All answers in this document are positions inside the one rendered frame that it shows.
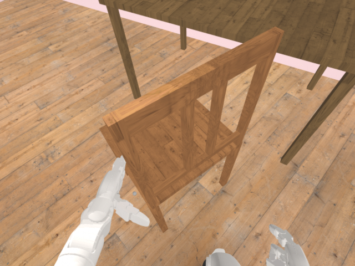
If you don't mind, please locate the robot left hand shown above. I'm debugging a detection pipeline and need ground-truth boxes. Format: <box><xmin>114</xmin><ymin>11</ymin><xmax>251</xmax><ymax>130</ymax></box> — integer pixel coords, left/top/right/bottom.
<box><xmin>96</xmin><ymin>155</ymin><xmax>150</xmax><ymax>227</ymax></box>

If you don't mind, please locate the robot right shin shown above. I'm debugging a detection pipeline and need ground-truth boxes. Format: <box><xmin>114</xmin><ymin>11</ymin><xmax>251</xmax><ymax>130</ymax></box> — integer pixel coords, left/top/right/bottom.
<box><xmin>211</xmin><ymin>248</ymin><xmax>225</xmax><ymax>255</ymax></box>

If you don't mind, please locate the chair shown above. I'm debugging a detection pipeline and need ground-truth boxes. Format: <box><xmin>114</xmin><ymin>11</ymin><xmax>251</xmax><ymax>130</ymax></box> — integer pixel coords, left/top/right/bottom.
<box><xmin>99</xmin><ymin>27</ymin><xmax>284</xmax><ymax>233</ymax></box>

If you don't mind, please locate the robot right thigh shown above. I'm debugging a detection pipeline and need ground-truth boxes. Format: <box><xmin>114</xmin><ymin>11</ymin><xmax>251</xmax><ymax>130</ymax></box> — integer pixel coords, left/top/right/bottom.
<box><xmin>206</xmin><ymin>252</ymin><xmax>240</xmax><ymax>266</ymax></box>

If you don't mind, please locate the table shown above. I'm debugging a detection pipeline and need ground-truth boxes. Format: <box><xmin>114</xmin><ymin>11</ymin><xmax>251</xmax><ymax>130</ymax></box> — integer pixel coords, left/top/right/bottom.
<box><xmin>98</xmin><ymin>0</ymin><xmax>355</xmax><ymax>165</ymax></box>

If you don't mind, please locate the robot left forearm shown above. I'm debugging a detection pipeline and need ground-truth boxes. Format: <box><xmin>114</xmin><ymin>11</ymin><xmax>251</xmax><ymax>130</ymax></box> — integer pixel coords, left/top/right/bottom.
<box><xmin>54</xmin><ymin>197</ymin><xmax>114</xmax><ymax>266</ymax></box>

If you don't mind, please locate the robot right hand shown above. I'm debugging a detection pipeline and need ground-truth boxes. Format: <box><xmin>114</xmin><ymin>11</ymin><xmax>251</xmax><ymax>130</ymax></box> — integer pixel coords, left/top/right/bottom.
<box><xmin>266</xmin><ymin>224</ymin><xmax>310</xmax><ymax>266</ymax></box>

